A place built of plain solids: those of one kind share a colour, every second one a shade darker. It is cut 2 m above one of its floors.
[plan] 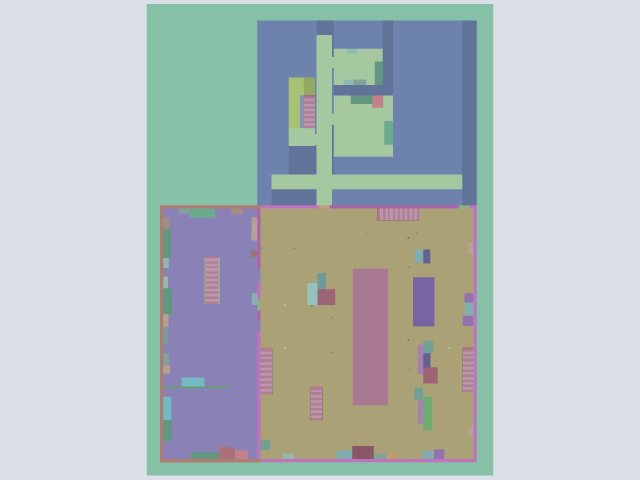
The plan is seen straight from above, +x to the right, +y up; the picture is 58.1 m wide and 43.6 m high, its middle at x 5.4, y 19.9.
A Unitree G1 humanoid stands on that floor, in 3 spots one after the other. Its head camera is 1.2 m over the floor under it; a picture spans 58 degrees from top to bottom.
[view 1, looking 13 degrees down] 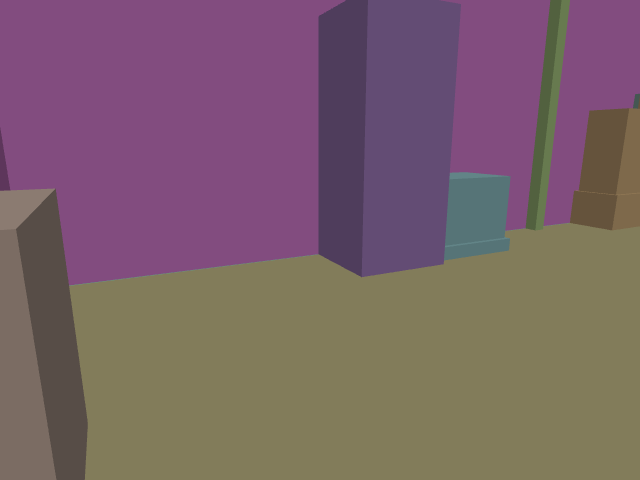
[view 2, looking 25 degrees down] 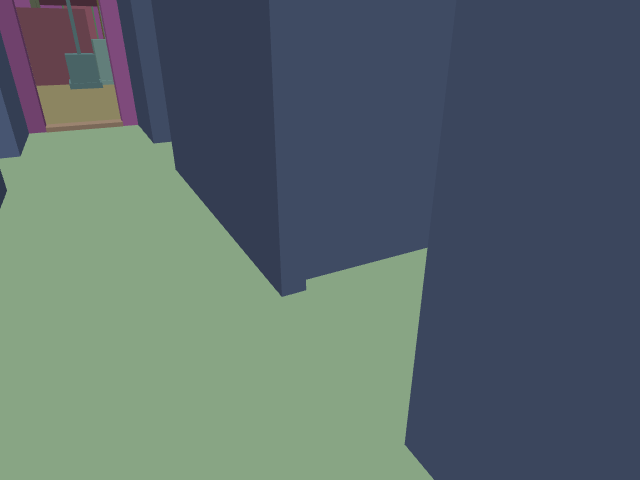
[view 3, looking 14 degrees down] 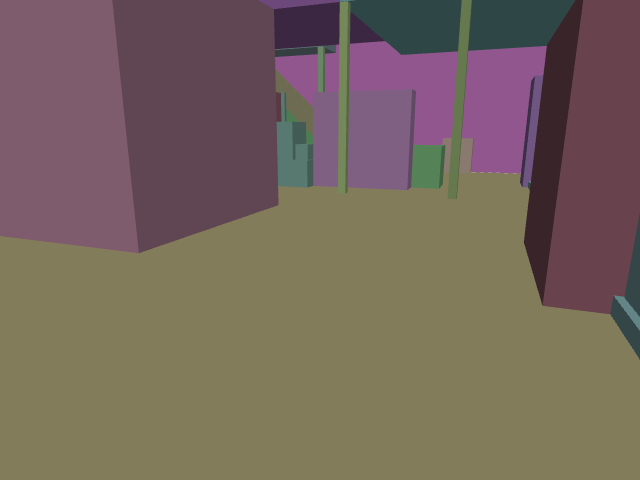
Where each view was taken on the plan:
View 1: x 18.65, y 4.05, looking -116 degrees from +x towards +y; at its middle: airbottle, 4.59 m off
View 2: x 5.79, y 30.28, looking -118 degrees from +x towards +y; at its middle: wall_house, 2.31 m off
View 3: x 5.08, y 1.65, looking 21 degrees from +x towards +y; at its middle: floor_bay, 4.96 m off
